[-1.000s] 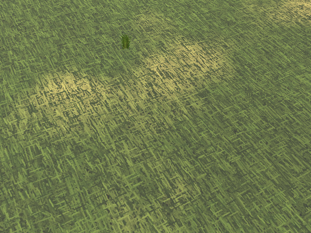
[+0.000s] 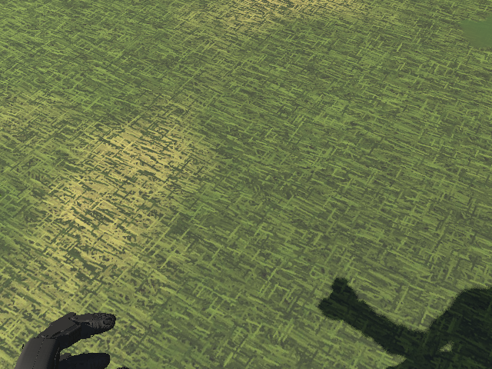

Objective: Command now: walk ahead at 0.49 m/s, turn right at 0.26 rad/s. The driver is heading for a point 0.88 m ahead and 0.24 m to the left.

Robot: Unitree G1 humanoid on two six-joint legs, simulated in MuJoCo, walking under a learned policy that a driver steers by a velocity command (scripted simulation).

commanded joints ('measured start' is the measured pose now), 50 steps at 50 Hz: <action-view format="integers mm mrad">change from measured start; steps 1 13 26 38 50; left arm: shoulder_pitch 396 191 238 115 259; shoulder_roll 212 103 206 82 211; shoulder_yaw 73 39 65 4 64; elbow -1 118 180 53 63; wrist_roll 7 41 10 42 36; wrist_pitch -6 -84 -1 -64 -101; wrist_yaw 24 36 83 51 46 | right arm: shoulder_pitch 36 -142 -114 -120 -38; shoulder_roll -125 -53 -122 -144 -37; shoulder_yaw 5 3 -34 -38 -6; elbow -95 -119 -220 -229 -215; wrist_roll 14 13 11 4 -6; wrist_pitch -55 -1 2 -11 16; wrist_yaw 24 15 72 7 -2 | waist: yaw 205 77 -15 74 164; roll -118 -23 -70 51 27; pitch -517 -34 -166 -77 -287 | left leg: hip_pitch -718 -692 -367 -285 -329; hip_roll -65 47 -145 37 -67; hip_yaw -269 -295 -68 -451 -484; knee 742 242 -90 -438 150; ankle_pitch -70 556 365 678 314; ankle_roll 43 5 174 329 130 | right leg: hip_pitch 980 404 641 -44 591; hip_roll -407 -199 -255 -98 -210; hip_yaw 867 28 -142 88 285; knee -292 -512 16 273 -180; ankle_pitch -284 195 928 -111 -39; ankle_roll -290 -92 8 187 21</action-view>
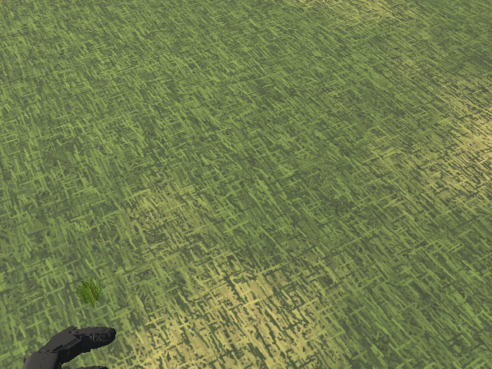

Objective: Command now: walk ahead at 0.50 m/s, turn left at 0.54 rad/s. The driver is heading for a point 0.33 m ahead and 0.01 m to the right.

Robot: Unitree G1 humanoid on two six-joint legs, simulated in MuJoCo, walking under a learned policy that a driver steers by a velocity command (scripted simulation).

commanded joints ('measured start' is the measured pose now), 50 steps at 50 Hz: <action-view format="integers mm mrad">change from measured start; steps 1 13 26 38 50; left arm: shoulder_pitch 327 198 303 180 179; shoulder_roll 297 148 125 167 71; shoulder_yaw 100 56 22 34 7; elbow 18 90 167 183 262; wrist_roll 25 -3 -16 18 5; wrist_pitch -4 17 85 134 94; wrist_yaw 8 10 17 53 47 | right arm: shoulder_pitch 100 -200 -167 -226 -220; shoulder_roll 24 10 -37 2 -12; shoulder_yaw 22 33 22 31 16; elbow -113 -125 -82 18 142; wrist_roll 13 -25 -26 -41 -26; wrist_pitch -25 -33 -5 8 19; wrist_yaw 5 21 28 14 -9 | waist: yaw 103 94 60 48 85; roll -318 -70 137 -71 1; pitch -327 -9 -224 16 -33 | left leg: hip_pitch -538 -471 143 -280 -73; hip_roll -18 167 406 124 126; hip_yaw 61 198 -135 154 185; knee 576 238 -153 -215 -97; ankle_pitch -124 291 824 29 466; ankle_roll -12 -69 230 -16 -21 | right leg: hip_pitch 782 315 -61 219 224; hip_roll -415 -216 -71 -133 -76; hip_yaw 661 48 10 22 -18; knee -140 -268 566 -60 -55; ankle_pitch -324 420 -611 -255 -49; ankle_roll -260 -217 56 -37 -11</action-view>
